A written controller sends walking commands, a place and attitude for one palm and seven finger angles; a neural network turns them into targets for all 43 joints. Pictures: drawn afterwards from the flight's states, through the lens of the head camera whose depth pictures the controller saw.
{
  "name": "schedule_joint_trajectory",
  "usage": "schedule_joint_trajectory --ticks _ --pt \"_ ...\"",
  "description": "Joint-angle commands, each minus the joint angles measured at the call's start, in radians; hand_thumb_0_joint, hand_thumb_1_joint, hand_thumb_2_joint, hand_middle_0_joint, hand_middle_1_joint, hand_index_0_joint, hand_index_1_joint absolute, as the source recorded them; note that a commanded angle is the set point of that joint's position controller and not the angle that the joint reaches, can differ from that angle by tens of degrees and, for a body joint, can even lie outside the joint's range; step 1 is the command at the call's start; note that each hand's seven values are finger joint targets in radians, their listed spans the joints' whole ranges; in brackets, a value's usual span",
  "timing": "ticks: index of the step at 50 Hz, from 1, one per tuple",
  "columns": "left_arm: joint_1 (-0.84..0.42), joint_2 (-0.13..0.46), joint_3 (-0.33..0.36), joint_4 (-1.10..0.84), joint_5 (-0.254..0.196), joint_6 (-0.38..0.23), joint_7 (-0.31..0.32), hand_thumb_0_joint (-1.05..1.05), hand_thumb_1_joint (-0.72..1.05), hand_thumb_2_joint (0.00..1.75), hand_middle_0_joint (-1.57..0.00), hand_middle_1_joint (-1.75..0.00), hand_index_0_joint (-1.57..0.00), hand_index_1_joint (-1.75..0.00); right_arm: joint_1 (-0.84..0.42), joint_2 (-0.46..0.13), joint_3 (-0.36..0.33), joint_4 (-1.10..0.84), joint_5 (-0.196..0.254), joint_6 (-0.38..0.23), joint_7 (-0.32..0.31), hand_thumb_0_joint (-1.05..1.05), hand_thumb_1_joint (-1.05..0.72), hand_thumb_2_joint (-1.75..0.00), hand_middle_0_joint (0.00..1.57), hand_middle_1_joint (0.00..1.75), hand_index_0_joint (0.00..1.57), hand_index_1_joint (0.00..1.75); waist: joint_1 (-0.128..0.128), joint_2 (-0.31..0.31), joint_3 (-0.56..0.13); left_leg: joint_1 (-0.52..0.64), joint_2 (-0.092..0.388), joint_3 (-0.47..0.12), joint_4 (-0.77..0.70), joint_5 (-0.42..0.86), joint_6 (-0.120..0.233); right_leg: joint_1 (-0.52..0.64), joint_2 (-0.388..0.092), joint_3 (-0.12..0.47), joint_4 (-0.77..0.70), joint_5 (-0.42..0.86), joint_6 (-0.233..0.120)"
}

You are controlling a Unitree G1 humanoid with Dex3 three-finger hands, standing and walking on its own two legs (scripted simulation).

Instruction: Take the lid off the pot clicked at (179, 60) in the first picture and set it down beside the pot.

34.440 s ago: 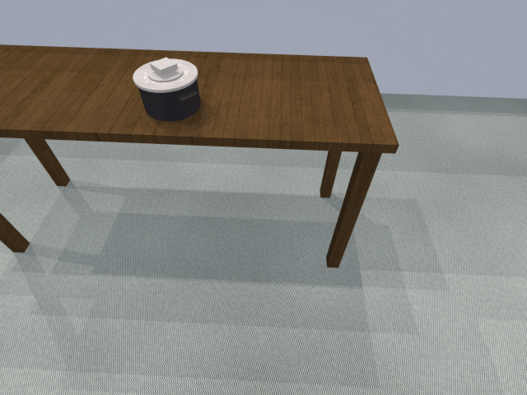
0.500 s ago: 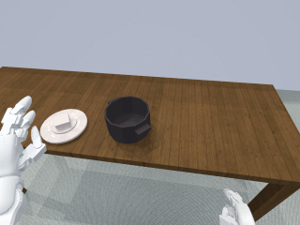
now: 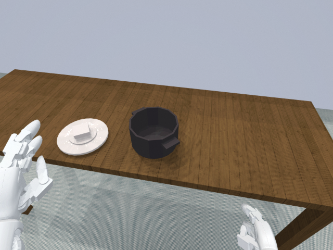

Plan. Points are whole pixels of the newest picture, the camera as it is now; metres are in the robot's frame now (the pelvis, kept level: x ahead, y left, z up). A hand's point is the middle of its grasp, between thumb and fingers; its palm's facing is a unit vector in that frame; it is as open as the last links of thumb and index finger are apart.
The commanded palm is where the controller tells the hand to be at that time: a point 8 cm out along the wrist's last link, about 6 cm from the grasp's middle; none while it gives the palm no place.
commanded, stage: step back with the hand held close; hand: left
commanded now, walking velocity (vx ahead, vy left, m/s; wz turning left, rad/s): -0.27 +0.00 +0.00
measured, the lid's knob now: (81, 130) +0.48 +0.36 -0.03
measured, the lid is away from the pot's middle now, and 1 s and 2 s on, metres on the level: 0.26 0.26 0.26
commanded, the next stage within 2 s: stop stepping back and stand still in 1.38 s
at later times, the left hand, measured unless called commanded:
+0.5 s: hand (34, 189) +0.17 +0.26 +0.15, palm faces +0.24 -0.84 -0.49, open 7.4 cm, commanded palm +0.11 +0.30 +0.17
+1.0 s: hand out of the picture +0.10 +0.29 +0.16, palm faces +0.32 -0.84 -0.44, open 7.4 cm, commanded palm +0.04 +0.33 +0.17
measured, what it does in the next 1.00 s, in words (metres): walks backwards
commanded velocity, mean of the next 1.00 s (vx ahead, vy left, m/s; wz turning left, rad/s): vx -0.30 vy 0.00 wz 0.04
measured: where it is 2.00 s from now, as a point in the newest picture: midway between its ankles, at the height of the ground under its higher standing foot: outside the picture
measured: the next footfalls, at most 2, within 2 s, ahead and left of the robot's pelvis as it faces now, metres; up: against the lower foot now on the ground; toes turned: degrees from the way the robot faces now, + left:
right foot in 1.10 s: -0.16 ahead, -0.10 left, +0.00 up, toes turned -5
left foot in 1.26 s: -0.03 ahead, +0.11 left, +0.00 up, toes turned -3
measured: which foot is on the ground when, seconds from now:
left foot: down 0.00-1.00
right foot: down 0.00-0.84, up 0.86-1.00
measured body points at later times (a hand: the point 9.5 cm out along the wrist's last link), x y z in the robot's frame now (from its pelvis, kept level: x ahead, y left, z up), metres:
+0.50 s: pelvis -0.03 +0.03 -0.01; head +0.00 +0.05 +0.44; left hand +0.15 +0.30 +0.18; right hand +0.14 -0.21 -0.08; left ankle +0.03 +0.08 -0.74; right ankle -0.06 -0.11 -0.74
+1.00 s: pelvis -0.10 +0.05 -0.01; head -0.07 +0.09 +0.43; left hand +0.08 +0.33 +0.19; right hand +0.07 -0.18 -0.07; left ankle +0.03 +0.09 -0.74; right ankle -0.16 -0.10 -0.71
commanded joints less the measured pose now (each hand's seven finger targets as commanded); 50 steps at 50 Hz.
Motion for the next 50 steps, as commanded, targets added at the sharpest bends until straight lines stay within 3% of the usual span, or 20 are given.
schedule_joint_trajectory --ticks 1,2,3,4,7,9,13,15,18,22,26,30,34,37,40,42,43,45,47,50 --pt "-0.28 0.372 0.312 -0.374 0.01 -0.121 0.031 0.0 0.9 0.9 -0.2 -0.3 -0.2 -0.3 -0.14 -0.138 -0.053 -0.215 0.009 -0.041 -0.004 0.0 -0.9 -0.9 0.2 0.3 0.2 0.3 -0.017 0.021 0.018 0.015 0.083 -0.062 -0.056 -0.023 0.02 -0.186 -0.071 0.082 -0.103 0.142 -0.014" --pt "-0.203 0.29 0.26 -0.256 0.013 -0.137 0.024 0.0 0.9 0.9 -0.2 -0.3 -0.2 -0.3 -0.123 -0.12 -0.053 -0.179 -0.001 -0.036 -0.003 0.0 -0.9 -0.9 0.2 0.3 0.2 0.3 -0.028 -0.059 0.047 -0.009 0.07 -0.073 -0.019 -0.027 0.02 -0.208 -0.093 0.09 -0.114 0.139 -0.019" --pt "-0.187 0.301 0.261 -0.263 0.014 -0.145 0.018 0.0 0.9 0.9 -0.2 -0.3 -0.2 -0.3 -0.131 -0.121 -0.054 -0.185 0.0 -0.035 0.006 0.0 -0.9 -0.9 0.2 0.3 0.2 0.3 -0.028 -0.067 0.046 0.002 0.069 -0.073 -0.005 -0.015 0.02 -0.23 -0.109 0.112 -0.12 0.143 -0.024" --pt "-0.104 0.224 0.209 -0.184 0.015 -0.135 0.01 0.0 0.9 0.9 -0.2 -0.3 -0.2 -0.3 -0.11 -0.117 -0.059 -0.181 0.001 -0.03 0.01 0.0 -0.9 -0.9 0.2 0.3 0.2 0.3 -0.037 -0.101 0.047 0.007 0.076 -0.076 0.009 0.016 0.016 -0.239 -0.117 0.118 -0.111 0.156 -0.023" --pt "0.011 0.144 0.128 -0.178 0.021 -0.132 -0.013 0.0 0.9 0.9 -0.2 -0.3 -0.2 -0.3 -0.093 -0.133 -0.072 -0.204 0.007 -0.012 0.025 0.0 -0.9 -0.9 0.2 0.3 0.2 0.3 -0.043 -0.006 -0.034 0.022 0.102 -0.07 0.016 0.101 0.019 -0.217 -0.127 0.08 -0.052 0.22 -0.002" --pt "0.055 0.146 0.125 -0.216 0.022 -0.141 -0.017 0.0 0.9 0.9 -0.2 -0.3 -0.2 -0.3 -0.086 -0.142 -0.077 -0.218 0.011 -0.003 0.03 0.0 -0.9 -0.9 0.2 0.3 0.2 0.3 -0.044 0.036 -0.09 0.02 0.123 -0.08 -0.005 0.147 0.023 -0.189 -0.111 0.047 0.005 0.233 0.008" --pt "0.087 0.252 0.224 -0.348 0.028 -0.15 -0.002 0.0 0.9 0.9 -0.2 -0.3 -0.2 -0.3 -0.081 -0.147 -0.088 -0.259 0.012 0.018 0.024 0.0 -0.9 -0.9 0.2 0.3 0.2 0.3 -0.037 0.022 -0.169 -0.026 0.164 -0.122 -0.025 0.246 0.034 -0.143 -0.086 0.018 0.104 0.235 0.017" --pt "0.124 0.249 0.233 -0.381 0.026 -0.151 0.003 0.0 0.9 0.9 -0.2 -0.3 -0.2 -0.3 -0.067 -0.139 -0.092 -0.276 0.014 0.028 0.021 0.0 -0.9 -0.9 0.2 0.3 0.2 0.3 -0.035 0.017 -0.186 -0.058 0.178 -0.136 -0.026 0.288 0.036 -0.129 -0.076 0.005 0.144 0.214 0.021" --pt "0.149 0.278 0.263 -0.445 0.021 -0.15 0.016 0.0 0.9 0.9 -0.2 -0.3 -0.2 -0.3 -0.057 -0.141 -0.098 -0.287 0.015 0.027 0.017 0.0 -0.9 -0.9 0.2 0.3 0.2 0.3 -0.037 0.096 -0.204 -0.064 0.211 -0.166 -0.04 0.343 0.043 -0.157 -0.064 -0.003 0.206 0.085 0.028" --pt "0.162 0.24 0.246 -0.431 0.025 -0.149 0.024 0.0 0.9 0.9 -0.2 -0.3 -0.2 -0.3 -0.023 -0.137 -0.1 -0.276 0.0 0.002 0.019 0.0 -0.9 -0.9 0.2 0.3 0.2 0.3 -0.042 0.199 -0.148 -0.159 0.257 -0.202 -0.095 0.205 0.059 -0.173 -0.053 -0.014 0.279 -0.119 0.029" --pt "0.144 0.216 0.228 -0.363 0.027 -0.149 0.021 0.0 0.9 0.9 -0.2 -0.3 -0.2 -0.3 0.0 -0.143 -0.103 -0.258 0.006 -0.014 0.02 0.0 -0.9 -0.9 0.2 0.3 0.2 0.3 -0.051 0.047 -0.117 -0.162 0.24 -0.195 -0.035 0.153 0.048 -0.177 -0.065 -0.021 0.155 -0.032 0.023" --pt "0.136 0.207 0.215 -0.308 0.023 -0.15 0.017 0.0 0.9 0.9 -0.2 -0.3 -0.2 -0.3 -0.011 -0.14 -0.115 -0.276 0.029 0.002 0.019 0.0 -0.9 -0.9 0.2 0.3 0.2 0.3 -0.069 -0.131 -0.119 -0.181 0.157 -0.12 0.062 -0.096 0.011 -0.217 -0.144 0.025 0.088 0.078 -0.016" --pt "0.155 0.215 0.211 -0.325 0.015 -0.168 0.031 0.0 0.9 0.9 -0.2 -0.3 -0.2 -0.3 -0.017 -0.122 -0.105 -0.278 0.022 0.008 0.011 0.0 -0.9 -0.9 0.2 0.3 0.2 0.3 -0.082 -0.077 -0.063 -0.186 0.113 -0.107 0.157 -0.272 -0.006 -0.379 -0.213 0.084 0.008 -0.132 -0.065" --pt "0.103 0.229 0.202 -0.391 0.023 -0.183 0.046 0.0 0.9 0.9 -0.2 -0.3 -0.2 -0.3 -0.028 -0.121 -0.1 -0.275 0.019 0.0 0.005 0.0 -0.9 -0.9 0.2 0.3 0.2 0.3 -0.09 -0.032 -0.028 -0.189 0.105 -0.114 0.213 -0.252 -0.01 -0.45 -0.238 0.1 0.008 -0.112 -0.081" --pt "0.101 0.252 0.225 -0.44 0.027 -0.195 0.058 0.0 0.9 0.9 -0.2 -0.3 -0.2 -0.3 -0.032 -0.129 -0.091 -0.284 0.015 -0.02 -0.003 0.0 -0.9 -0.9 0.2 0.3 0.2 0.3 -0.08 0.085 -0.041 -0.262 0.166 -0.2 0.003 -0.278 0.01 -0.363 -0.131 0.001 0.156 -0.078 -0.036" --pt "0.091 0.254 0.241 -0.462 0.044 -0.202 0.058 0.0 0.9 0.9 -0.2 -0.3 -0.2 -0.3 -0.032 -0.143 -0.093 -0.286 0.006 -0.042 -0.007 0.0 -0.9 -0.9 0.2 0.3 0.2 0.3 -0.066 0.254 -0.06 -0.411 0.282 -0.337 -0.236 -0.443 0.05 -0.193 -0.011 -0.05 0.378 -0.141 0.017" --pt "0.073 0.279 0.261 -0.462 0.053 -0.202 0.06 0.0 0.9 0.9 -0.2 -0.3 -0.2 -0.3 -0.035 -0.139 -0.097 -0.283 0.004 -0.049 -0.009 0.0 -0.9 -0.9 0.2 0.3 0.2 0.3 -0.066 0.281 -0.071 -0.472 0.324 -0.374 -0.312 -0.533 0.065 -0.151 0.004 -0.031 0.498 -0.202 0.024" --pt "0.072 0.259 0.264 -0.45 0.052 -0.202 0.058 0.0 0.9 0.9 -0.2 -0.3 -0.2 -0.3 0.001 -0.122 -0.103 -0.26 -0.009 -0.062 0.002 0.0 -0.9 -0.9 0.2 0.3 0.2 0.3 -0.061 0.23 -0.083 -0.462 0.331 -0.35 -0.308 -0.478 0.074 -0.17 0.003 -0.015 0.588 -0.248 0.018" --pt "0.107 0.231 0.242 -0.423 0.037 -0.192 0.055 0.0 0.9 0.9 -0.2 -0.3 -0.2 -0.3 0.017 -0.119 -0.112 -0.242 -0.007 -0.07 0.015 0.0 -0.9 -0.9 0.2 0.3 0.2 0.3 -0.053 0.122 -0.114 -0.277 0.302 -0.277 -0.237 -0.314 0.054 -0.259 -0.006 -0.03 0.45 -0.285 0.014" --pt "0.14 0.205 0.202 -0.399 0.024 -0.186 0.047 0.0 0.9 0.9 -0.2 -0.3 -0.2 -0.3 0.014 -0.122 -0.111 -0.24 -0.006 -0.069 0.022 0.0 -0.9 -0.9 0.2 0.3 0.2 0.3 -0.053 0.099 -0.175 -0.153 0.266 -0.224 -0.216 -0.237 0.009 -0.242 0.009 -0.057 0.229 -0.275 0.005"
